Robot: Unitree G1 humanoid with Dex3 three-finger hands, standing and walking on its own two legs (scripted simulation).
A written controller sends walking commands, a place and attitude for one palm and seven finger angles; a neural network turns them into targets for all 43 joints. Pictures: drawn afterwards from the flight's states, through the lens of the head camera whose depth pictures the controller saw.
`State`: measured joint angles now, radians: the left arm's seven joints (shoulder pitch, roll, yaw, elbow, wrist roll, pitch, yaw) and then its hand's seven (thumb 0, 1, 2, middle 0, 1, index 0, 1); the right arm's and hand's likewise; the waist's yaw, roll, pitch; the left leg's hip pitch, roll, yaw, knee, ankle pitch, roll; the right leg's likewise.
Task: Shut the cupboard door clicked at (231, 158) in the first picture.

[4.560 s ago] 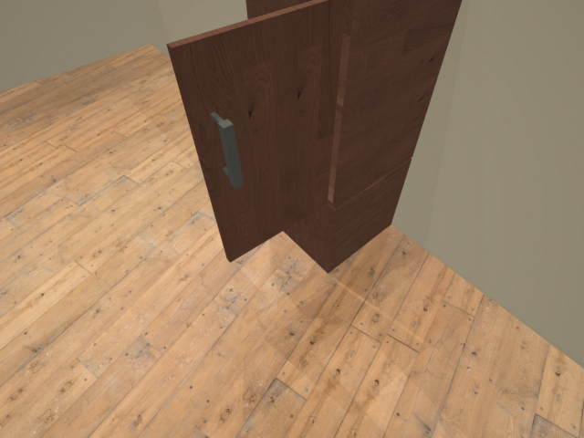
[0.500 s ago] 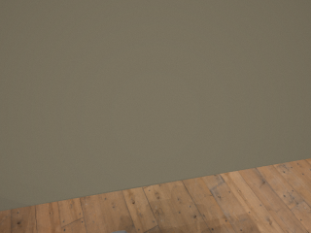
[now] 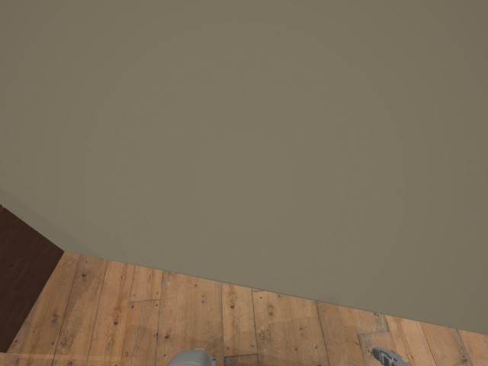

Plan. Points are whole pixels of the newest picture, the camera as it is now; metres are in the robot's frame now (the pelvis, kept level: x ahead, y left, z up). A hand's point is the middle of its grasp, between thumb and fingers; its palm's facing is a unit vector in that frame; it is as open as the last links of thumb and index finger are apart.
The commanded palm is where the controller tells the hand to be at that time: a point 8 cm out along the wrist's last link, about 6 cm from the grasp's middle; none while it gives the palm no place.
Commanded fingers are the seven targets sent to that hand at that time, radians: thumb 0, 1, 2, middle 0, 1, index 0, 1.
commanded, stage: turn to face it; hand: left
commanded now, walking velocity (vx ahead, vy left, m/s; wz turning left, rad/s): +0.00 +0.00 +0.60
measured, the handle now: out of the picture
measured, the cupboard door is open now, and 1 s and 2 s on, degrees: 87 87 87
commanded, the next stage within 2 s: none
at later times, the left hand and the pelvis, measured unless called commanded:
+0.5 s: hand out of the picture +0.03 +0.17 -0.16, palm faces +0.30 -0.91 -0.29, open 7.4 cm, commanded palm none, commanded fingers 0.00 0.90 0.90 -0.20 -0.30 -0.20 -0.30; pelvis +0.01 -0.05 +0.00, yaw +19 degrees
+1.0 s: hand out of the picture -0.01 +0.14 -0.15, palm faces +0.58 -0.75 -0.32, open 7.4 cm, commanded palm none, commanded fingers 0.00 0.90 0.90 -0.20 -0.30 -0.20 -0.30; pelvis +0.03 -0.09 -0.01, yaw +37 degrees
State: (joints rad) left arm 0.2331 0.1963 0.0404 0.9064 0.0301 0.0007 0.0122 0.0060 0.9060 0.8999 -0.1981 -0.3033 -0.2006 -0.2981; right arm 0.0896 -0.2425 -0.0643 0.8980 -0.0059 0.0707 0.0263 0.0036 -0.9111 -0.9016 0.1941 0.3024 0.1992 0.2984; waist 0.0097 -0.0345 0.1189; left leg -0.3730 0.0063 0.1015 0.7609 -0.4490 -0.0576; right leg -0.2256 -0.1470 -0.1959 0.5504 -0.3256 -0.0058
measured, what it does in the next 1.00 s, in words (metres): steps on the spot, turning left: left foot, then right foot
